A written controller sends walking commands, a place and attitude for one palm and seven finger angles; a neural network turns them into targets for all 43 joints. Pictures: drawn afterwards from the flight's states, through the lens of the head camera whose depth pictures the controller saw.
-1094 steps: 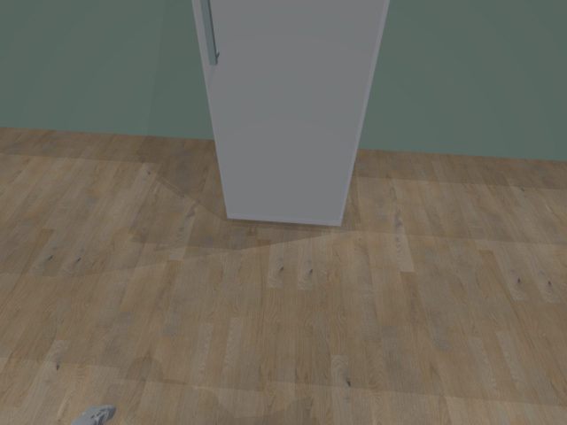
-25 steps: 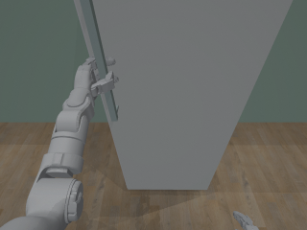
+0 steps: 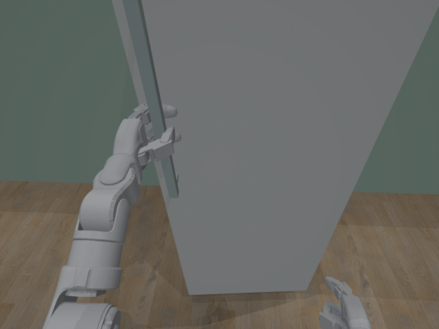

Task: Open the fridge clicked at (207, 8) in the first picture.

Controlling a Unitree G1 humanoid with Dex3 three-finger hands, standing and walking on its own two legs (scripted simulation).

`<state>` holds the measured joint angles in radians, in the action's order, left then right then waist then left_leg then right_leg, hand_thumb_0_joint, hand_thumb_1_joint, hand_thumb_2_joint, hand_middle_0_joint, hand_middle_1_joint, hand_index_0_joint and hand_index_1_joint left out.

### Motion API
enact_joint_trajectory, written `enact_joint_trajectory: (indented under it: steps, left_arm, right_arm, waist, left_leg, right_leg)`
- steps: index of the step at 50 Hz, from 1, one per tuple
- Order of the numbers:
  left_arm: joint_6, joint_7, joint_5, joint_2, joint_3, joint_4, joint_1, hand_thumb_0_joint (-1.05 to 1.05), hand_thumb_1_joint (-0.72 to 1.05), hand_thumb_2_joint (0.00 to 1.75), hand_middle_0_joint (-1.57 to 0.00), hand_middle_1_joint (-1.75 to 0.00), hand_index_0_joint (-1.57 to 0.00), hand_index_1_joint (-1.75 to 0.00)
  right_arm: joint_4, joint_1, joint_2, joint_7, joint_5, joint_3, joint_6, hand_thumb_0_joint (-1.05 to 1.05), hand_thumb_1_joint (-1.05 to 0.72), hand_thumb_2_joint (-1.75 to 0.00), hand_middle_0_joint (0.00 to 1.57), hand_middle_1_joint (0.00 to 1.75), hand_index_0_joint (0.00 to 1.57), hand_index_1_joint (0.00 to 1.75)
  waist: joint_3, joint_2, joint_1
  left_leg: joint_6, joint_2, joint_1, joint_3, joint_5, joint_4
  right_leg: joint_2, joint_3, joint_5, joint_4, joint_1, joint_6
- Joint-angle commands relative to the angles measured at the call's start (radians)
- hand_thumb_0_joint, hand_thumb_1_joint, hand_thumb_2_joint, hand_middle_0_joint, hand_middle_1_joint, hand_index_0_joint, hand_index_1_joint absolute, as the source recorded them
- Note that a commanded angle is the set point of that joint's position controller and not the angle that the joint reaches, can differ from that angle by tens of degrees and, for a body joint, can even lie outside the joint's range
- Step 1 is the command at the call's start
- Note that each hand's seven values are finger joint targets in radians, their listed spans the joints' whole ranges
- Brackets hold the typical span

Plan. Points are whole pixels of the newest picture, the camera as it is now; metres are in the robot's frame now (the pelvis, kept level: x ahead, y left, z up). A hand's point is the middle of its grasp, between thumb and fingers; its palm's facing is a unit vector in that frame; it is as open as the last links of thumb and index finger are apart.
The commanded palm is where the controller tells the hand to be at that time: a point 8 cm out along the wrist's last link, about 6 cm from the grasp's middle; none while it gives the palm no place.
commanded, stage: walk backward, drawing the door open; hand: left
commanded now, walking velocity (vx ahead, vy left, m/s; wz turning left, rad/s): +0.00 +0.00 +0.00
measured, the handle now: (159, 114) +0.42 +0.14 +0.22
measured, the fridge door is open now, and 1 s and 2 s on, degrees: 5 38 69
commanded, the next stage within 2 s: none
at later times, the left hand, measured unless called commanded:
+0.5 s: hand (178, 203) +0.24 +0.08 +0.19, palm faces -0.07 -0.98 -0.21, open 6.7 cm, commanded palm +0.22 +0.13 +0.20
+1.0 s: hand (234, 280) +0.14 +0.00 +0.18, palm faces +0.05 -0.98 -0.20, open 7.2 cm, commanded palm +0.11 +0.04 +0.20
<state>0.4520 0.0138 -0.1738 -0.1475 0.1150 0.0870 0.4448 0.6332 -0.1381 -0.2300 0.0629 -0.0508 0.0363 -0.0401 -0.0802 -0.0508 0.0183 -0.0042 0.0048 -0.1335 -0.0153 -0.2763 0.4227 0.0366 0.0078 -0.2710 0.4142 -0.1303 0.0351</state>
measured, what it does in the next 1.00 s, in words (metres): walks backwards, turning left: left foot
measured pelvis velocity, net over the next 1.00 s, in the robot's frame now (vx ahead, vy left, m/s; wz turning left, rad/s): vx -0.12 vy -0.11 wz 0.29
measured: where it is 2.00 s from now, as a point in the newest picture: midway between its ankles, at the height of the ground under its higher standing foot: outside the picture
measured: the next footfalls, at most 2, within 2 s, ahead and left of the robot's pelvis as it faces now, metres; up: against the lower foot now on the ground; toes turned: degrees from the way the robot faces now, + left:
left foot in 0.96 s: -0.12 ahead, +0.05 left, +0.00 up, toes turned +19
right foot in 1.14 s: +0.01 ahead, -0.27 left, +0.00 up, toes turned +25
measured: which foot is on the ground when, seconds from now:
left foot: down 0.00-0.74, up 0.76-0.94, down 0.96-1.00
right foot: down 0.00-0.96, up 0.98-1.00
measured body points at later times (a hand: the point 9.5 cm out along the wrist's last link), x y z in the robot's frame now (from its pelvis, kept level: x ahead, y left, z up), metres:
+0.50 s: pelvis -0.05 +0.00 +0.00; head -0.04 -0.03 +0.45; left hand +0.24 +0.13 +0.20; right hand +0.13 -0.22 -0.10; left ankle -0.03 +0.12 -0.74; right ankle -0.03 -0.10 -0.74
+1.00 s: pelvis -0.12 -0.11 -0.03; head -0.06 -0.12 +0.41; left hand +0.13 +0.05 +0.19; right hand +0.11 -0.29 -0.13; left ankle -0.15 +0.03 -0.75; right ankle -0.04 -0.12 -0.73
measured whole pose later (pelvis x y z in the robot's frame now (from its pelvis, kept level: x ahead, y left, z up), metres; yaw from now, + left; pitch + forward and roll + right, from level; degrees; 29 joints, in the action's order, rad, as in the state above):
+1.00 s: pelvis -0.12 -0.11 -0.03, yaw +17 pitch +0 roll +2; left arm 0.03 0.06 0.01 -0.20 -0.19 -0.57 0.05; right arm 0.57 -0.14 -0.19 0.06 0.02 -0.02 0.08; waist 0.12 -0.02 -0.08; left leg 0.04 0.04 -0.34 -0.04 -0.35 0.68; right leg 0.00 0.20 -0.35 0.82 -0.51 0.02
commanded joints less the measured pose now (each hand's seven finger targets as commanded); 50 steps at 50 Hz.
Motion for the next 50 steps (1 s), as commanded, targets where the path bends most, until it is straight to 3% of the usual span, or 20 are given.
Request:
enact_joint_trajectory:
  steps: [1, 5, 6, 7, 8, 11, 16, 18, 25, 32, 35, 38, 40, 43, 45, 46, 47, 48, 49, 50]
  left_arm:
    - [-0.056, -0.018, 0.003, -0.142, 0.054, -0.324, 0.174, 0.0, 0.9, 0.9, -0.45, -1.4, -0.45, -1.4]
    - [-0.029, -0.027, -0.006, -0.131, 0.038, -0.448, 0.117, 0.0, 0.9, 0.9, -0.45, -1.4, -0.45, -1.4]
    - [-0.213, 0.03, 0.076, -0.37, 0.079, -0.62, 0.377, 0.0, 0.9, 0.9, -0.45, -1.4, -0.45, -1.4]
    - [-0.258, 0.042, 0.075, -0.233, 0.017, -0.417, 0.116, 0.0, 0.9, 0.9, -0.45, -1.4, -0.45, -1.4]
    - [-0.282, 0.038, 0.079, -0.161, -0.053, -0.428, 0.023, 0.0, 0.9, 0.9, -0.45, -1.4, -0.45, -1.4]
    - [-0.373, 0.046, 0.092, -0.183, -0.079, -0.567, 0.021, 0.0, 0.9, 0.9, -0.45, -1.4, -0.45, -1.4]
    - [-0.468, 0.056, 0.106, -0.184, -0.096, -0.693, -0.068, 0.0, 0.9, 0.9, -0.45, -1.4, -0.45, -1.4]
    - [-0.499, 0.056, 0.112, -0.158, -0.117, -0.742, -0.089, 0.0, 0.9, 0.9, -0.45, -1.4, -0.45, -1.4]
    - [-0.571, 0.06, 0.131, -0.14, -0.132, -0.791, -0.204, 0.0, 0.9, 0.9, -0.45, -1.4, -0.45, -1.4]
    - [-0.594, 0.066, 0.15, -0.132, -0.15, -0.881, -0.242, 0.0, 0.9, 0.9, -0.45, -1.4, -0.45, -1.4]
    - [-0.591, 0.068, 0.151, -0.138, -0.149, -0.923, -0.233, 0.0, 0.9, 0.9, -0.45, -1.4, -0.45, -1.4]
    - [-0.571, 0.078, 0.157, -0.15, -0.134, -0.959, -0.234, 0.0, 0.9, 0.9, -0.45, -1.4, -0.45, -1.4]
    - [-0.558, 0.076, 0.174, -0.133, -0.14, -0.965, -0.235, 0.0, 0.9, 0.9, -0.45, -1.4, -0.45, -1.4]
    - [-0.552, 0.058, 0.18, -0.07, -0.206, -0.961, -0.23, 0.0, 0.9, 0.9, -0.45, -1.4, -0.45, -1.4]
    - [-0.55, 0.055, 0.174, -0.053, -0.235, -0.978, -0.198, 0.0, 0.9, 0.9, -0.45, -1.4, -0.45, -1.4]
    - [-0.551, 0.054, 0.163, -0.049, -0.266, -0.986, -0.184, 0.0, 0.9, 0.9, -0.45, -1.4, -0.45, -1.4]
    - [-0.551, 0.051, 0.151, -0.035, -0.286, -0.995, -0.152, 0.0, 0.9, 0.9, -0.45, -1.4, -0.45, -1.4]
    - [-0.566, 0.038, 0.151, -0.018, -0.308, -0.982, -0.122, 0.0, 0.9, 0.9, -0.45, -1.4, -0.45, -1.4]
    - [-0.579, 0.028, 0.186, -0.059, -0.27, -0.933, -0.129, 0.0, 0.9, 0.9, -0.45, -1.4, -0.45, -1.4]
    - [-0.585, 0.017, 0.196, -0.06, -0.246, -0.934, -0.111, 0.0, 0.9, 0.9, -0.45, -1.4, -0.45, -1.4]
  right_arm:
    - [-0.184, 0.164, -0.106, 0.006, -0.001, -0.029, 0.036, 0.0, -0.9, -0.9, 0.2, 0.3, 0.2, 0.3]
    - [-0.206, 0.199, -0.093, -0.003, -0.002, -0.015, 0.025, 0.0, -0.9, -0.9, 0.2, 0.3, 0.2, 0.3]
    - [-0.248, 0.137, -0.104, 0.009, 0.01, -0.013, 0.031, 0.0, -0.9, -0.9, 0.2, 0.3, 0.2, 0.3]
    - [-0.204, 0.156, -0.107, 0.021, 0.032, -0.026, 0.016, 0.0, -0.9, -0.9, 0.2, 0.3, 0.2, 0.3]
    - [-0.212, 0.166, -0.089, 0.016, 0.034, -0.02, 0.006, 0.0, -0.9, -0.9, 0.2, 0.3, 0.2, 0.3]
    - [-0.221, 0.147, -0.078, 0.016, 0.04, -0.019, -0.008, 0.0, -0.9, -0.9, 0.2, 0.3, 0.2, 0.3]
    - [-0.246, 0.137, -0.083, 0.013, 0.047, -0.027, -0.015, 0.0, -0.9, -0.9, 0.2, 0.3, 0.2, 0.3]
    - [-0.256, 0.14, -0.07, 0.007, 0.053, -0.025, -0.014, 0.0, -0.9, -0.9, 0.2, 0.3, 0.2, 0.3]
    - [-0.252, 0.152, -0.054, -0.001, 0.058, -0.03, 0.011, 0.0, -0.9, -0.9, 0.2, 0.3, 0.2, 0.3]
    - [-0.221, 0.164, -0.045, -0.001, 0.059, -0.053, 0.055, 0.0, -0.9, -0.9, 0.2, 0.3, 0.2, 0.3]
    - [-0.204, 0.159, -0.023, -0.002, 0.048, -0.064, 0.087, 0.0, -0.9, -0.9, 0.2, 0.3, 0.2, 0.3]
    - [-0.195, 0.162, -0.006, 0.003, 0.037, -0.067, 0.111, 0.0, -0.9, -0.9, 0.2, 0.3, 0.2, 0.3]
    - [-0.206, 0.166, -0.004, 0.004, 0.042, -0.066, 0.118, 0.0, -0.9, -0.9, 0.2, 0.3, 0.2, 0.3]
    - [-0.203, 0.118, 0.0, 0.006, 0.061, -0.052, 0.143, 0.0, -0.9, -0.9, 0.2, 0.3, 0.2, 0.3]
    - [-0.196, 0.09, -0.006, 0.007, 0.062, -0.047, 0.16, 0.0, -0.9, -0.9, 0.2, 0.3, 0.2, 0.3]
    - [-0.187, 0.078, -0.03, 0.007, 0.057, -0.054, 0.17, 0.0, -0.9, -0.9, 0.2, 0.3, 0.2, 0.3]
    - [-0.198, 0.059, -0.054, 0.003, 0.059, -0.061, 0.179, 0.0, -0.9, -0.9, 0.2, 0.3, 0.2, 0.3]
    - [-0.224, 0.082, -0.073, -0.002, 0.077, -0.075, 0.188, 0.0, -0.9, -0.9, 0.2, 0.3, 0.2, 0.3]
    - [-0.212, 0.093, -0.075, -0.012, 0.092, -0.072, 0.185, 0.0, -0.9, -0.9, 0.2, 0.3, 0.2, 0.3]
    - [-0.216, 0.134, -0.095, -0.024, 0.081, -0.089, 0.18, 0.0, -0.9, -0.9, 0.2, 0.3, 0.2, 0.3]
  waist:
    - [-0.278, 0.103, 0.053]
    - [-0.244, 0.128, 0.053]
    - [-0.073, 0.038, -0.03]
    - [-0.093, 0.121, -0.023]
    - [-0.077, 0.148, -0.015]
    - [-0.157, 0.113, -0.03]
    - [-0.282, -0.04, -0.038]
    - [-0.295, -0.036, -0.039]
    - [-0.205, 0.071, -0.04]
    - [-0.175, 0.004, -0.05]
    - [-0.196, 0.109, -0.051]
    - [-0.186, 0.195, -0.034]
    - [-0.147, 0.199, -0.017]
    - [-0.113, 0.184, -0.039]
    - [-0.099, 0.157, -0.059]
    - [-0.092, 0.085, -0.081]
    - [-0.084, -0.042, -0.103]
    - [-0.063, -0.243, -0.088]
    - [-0.09, -0.129, -0.061]
    - [-0.105, -0.019, -0.039]
  left_leg:
    - [-0.023, -0.015, 0.104, -0.001, 0.515, 0.021]
    - [-0.029, -0.017, 0.084, 0.002, 0.459, 0.015]
    - [-0.036, 0.015, 0.023, 0.02, 0.384, 0.06]
    - [-0.047, 0.031, 0.032, 0.035, 0.373, 0.112]
    - [-0.044, 0.029, 0.032, 0.032, 0.348, 0.12]
    - [-0.032, 0.035, 0.086, 0.034, 0.382, 0.112]
    - [-0.033, 0.087, 0.187, 0.086, 0.7, 0.064]
    - [-0.032, 0.107, 0.183, 0.115, 0.747, 0.044]
    - [-0.034, 0.13, 0.02, 0.159, 0.543, -0.025]
    - [-0.046, 0.141, -0.094, 0.214, 0.32, -0.065]
    - [-0.02, 0.066, -0.099, 0.1, 0.18, 0.055]
    - [0.016, -0.009, -0.181, -0.014, -0.061, 0.333]
    - [0.018, 0.012, -0.268, -0.03, -0.169, 0.57]
    - [0.028, 0.049, -0.276, -0.065, -0.179, 0.506]
    - [0.031, 0.051, -0.24, -0.072, -0.124, 0.308]
    - [0.018, 0.078, -0.138, -0.012, -0.028, 0.173]
    - [-0.052, 0.225, -0.009, 0.247, 0.273, -0.017]
    - [-0.161, 0.459, 0.06, 0.635, 0.573, -0.137]
    - [-0.227, 0.548, 0.034, 0.747, 0.598, -0.122]
    - [-0.235, 0.563, 0.017, 0.692, 0.581, -0.081]
  right_leg:
    - [-0.016, 0.021, 0.629, 0.026, 0.139, -0.019]
    - [-0.018, 0.02, 0.596, 0.02, 0.125, -0.025]
    - [-0.083, -0.051, 0.503, -0.06, -0.032, -0.057]
    - [-0.102, -0.033, 0.441, -0.068, -0.094, -0.045]
    - [-0.113, -0.039, 0.401, -0.089, -0.126, -0.051]
    - [-0.129, -0.019, 0.371, -0.071, -0.123, -0.031]
    - [-0.069, 0.025, 0.402, 0.043, -0.082, -0.048]
    - [-0.049, 0.024, 0.335, 0.062, -0.079, -0.051]
    - [-0.05, 0.013, 0.206, 0.041, -0.078, -0.054]
    - [-0.057, -0.003, 0.108, 0.056, -0.072, -0.04]
    - [-0.144, -0.026, 0.073, -0.048, -0.083, -0.009]
    - [-0.271, -0.047, -0.027, -0.159, -0.082, 0.067]
    - [-0.325, -0.025, -0.072, -0.164, -0.108, 0.102]
    - [-0.288, 0.096, 0.144, -0.06, -0.074, 0.134]
    - [-0.246, 0.144, 0.262, 0.042, -0.046, 0.083]
    - [-0.217, 0.144, 0.272, 0.181, -0.123, 0.039]
    - [-0.135, 0.146, 0.145, 0.372, -0.317, -0.049]
    - [-0.038, 0.052, -0.184, 0.593, -0.494, -0.129]
    - [-0.069, -0.137, -0.197, 0.765, -0.478, -0.158]
    - [-0.102, -0.227, -0.186, 0.789, -0.473, -0.078]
